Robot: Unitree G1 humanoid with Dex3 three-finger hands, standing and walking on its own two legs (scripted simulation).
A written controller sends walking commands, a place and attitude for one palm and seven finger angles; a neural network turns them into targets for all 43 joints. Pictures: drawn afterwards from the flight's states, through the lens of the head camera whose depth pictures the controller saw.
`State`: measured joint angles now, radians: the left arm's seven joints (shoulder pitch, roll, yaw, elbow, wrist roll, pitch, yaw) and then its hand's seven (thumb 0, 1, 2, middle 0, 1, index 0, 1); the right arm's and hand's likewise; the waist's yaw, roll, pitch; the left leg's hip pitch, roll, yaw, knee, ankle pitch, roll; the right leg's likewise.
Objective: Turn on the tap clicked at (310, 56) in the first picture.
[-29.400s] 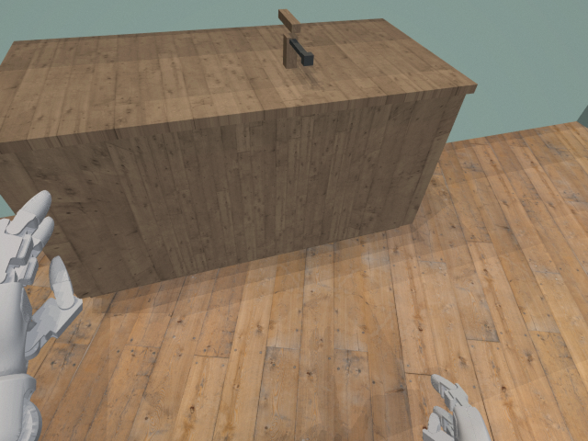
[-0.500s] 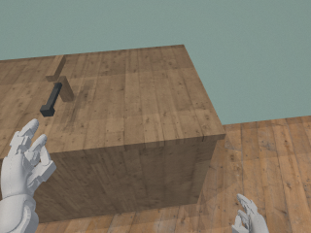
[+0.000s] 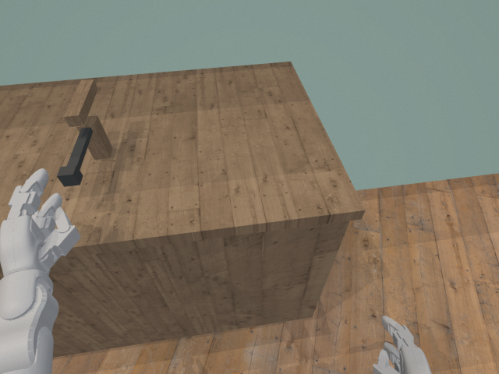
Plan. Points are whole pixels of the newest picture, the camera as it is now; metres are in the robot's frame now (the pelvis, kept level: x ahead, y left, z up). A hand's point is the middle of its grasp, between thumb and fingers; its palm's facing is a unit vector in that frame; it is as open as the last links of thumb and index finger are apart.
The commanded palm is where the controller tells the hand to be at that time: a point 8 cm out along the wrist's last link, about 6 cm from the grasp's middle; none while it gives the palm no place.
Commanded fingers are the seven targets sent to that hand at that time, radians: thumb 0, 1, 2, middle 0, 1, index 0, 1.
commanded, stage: reach beside the lever's end, fingers flat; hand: left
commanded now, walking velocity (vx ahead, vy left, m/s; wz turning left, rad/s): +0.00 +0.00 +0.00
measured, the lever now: (70, 175) +0.40 +0.38 +0.09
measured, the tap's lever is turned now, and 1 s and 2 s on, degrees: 0 2 9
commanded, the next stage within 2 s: push the lever round in 1.30 s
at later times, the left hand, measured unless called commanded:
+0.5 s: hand (61, 202) +0.33 +0.35 +0.10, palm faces +0.49 -0.87 -0.10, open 7.7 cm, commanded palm +0.29 +0.39 +0.10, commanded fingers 0.00 0.90 0.90 -0.16 -0.17 -0.16 -0.17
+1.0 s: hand (61, 180) +0.39 +0.38 +0.09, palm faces +0.43 -0.90 -0.09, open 7.8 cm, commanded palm +0.34 +0.42 +0.08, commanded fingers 0.00 0.90 0.90 -0.15 -0.15 -0.15 -0.15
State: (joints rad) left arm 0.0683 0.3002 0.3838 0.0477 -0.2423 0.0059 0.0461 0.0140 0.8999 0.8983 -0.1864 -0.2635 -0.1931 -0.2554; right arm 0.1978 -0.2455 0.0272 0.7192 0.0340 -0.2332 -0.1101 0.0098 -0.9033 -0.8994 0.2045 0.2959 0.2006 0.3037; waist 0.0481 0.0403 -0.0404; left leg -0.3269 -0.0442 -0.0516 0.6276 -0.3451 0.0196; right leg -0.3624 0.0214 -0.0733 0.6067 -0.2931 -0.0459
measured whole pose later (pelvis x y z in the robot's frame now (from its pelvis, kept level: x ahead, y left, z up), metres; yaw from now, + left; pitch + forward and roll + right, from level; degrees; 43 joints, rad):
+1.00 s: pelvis +0.00 +0.02 -0.02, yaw -1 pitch +13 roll -3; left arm -0.53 0.67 0.62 0.96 -0.15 -0.27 -0.23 0.01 0.89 0.90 -0.15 -0.16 -0.15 -0.15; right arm 0.34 -0.30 0.01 0.71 0.02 -0.08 -0.07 0.01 -0.90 -0.90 0.21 0.30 0.20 0.30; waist -0.05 0.01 -0.07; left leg -0.61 -0.03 -0.05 0.79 -0.39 0.04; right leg -0.62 0.04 -0.08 0.69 -0.30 -0.03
